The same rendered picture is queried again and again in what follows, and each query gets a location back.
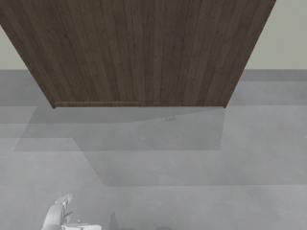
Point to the left robot hand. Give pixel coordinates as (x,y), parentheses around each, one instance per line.
(56,215)

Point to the wardrobe door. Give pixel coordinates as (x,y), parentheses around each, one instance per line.
(82,49)
(191,51)

